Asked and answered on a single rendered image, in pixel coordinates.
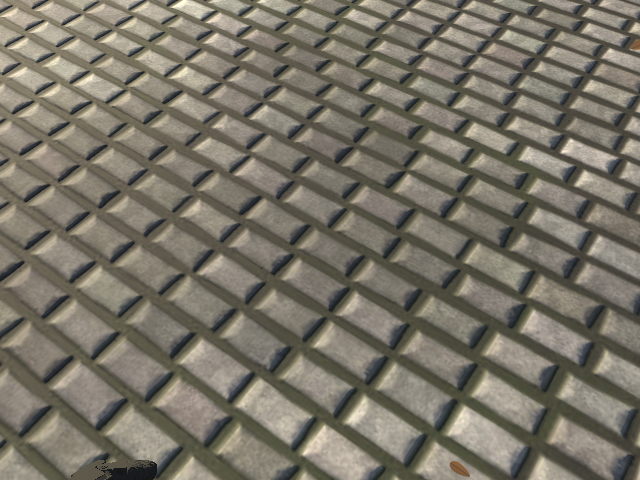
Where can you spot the left robot hand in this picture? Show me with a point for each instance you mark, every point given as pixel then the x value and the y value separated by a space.
pixel 119 470

